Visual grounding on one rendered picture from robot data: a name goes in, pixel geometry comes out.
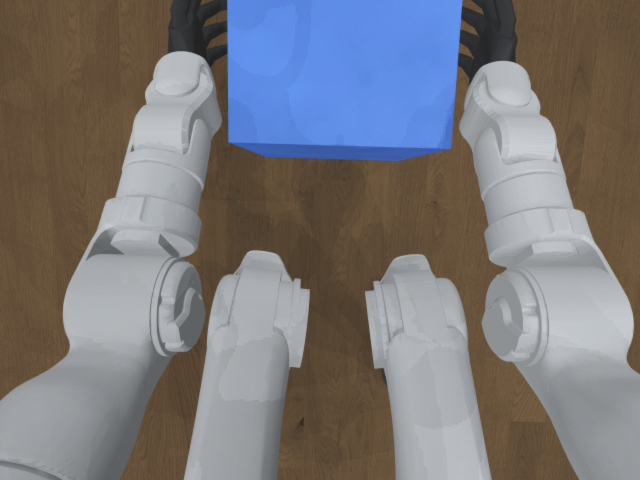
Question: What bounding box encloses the left robot forearm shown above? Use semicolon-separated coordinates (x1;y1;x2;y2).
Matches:
63;51;222;337

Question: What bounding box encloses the robot left shin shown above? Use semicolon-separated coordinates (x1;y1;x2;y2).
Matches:
207;250;293;347

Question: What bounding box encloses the right robot hand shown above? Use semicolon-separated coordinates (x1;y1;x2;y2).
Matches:
458;0;518;85

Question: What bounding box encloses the carton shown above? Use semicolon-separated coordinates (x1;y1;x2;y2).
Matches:
227;0;462;161

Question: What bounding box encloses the robot right upper arm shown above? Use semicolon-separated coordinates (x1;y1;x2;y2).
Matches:
482;266;640;480

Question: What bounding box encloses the left robot thigh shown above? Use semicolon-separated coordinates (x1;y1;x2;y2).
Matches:
184;267;310;480

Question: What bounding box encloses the robot left upper arm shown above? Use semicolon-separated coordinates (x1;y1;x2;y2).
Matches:
0;254;206;480

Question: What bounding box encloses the left robot hand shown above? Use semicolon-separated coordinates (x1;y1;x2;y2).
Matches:
168;0;228;68

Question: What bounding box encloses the right robot forearm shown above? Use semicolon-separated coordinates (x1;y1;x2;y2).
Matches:
459;61;634;345

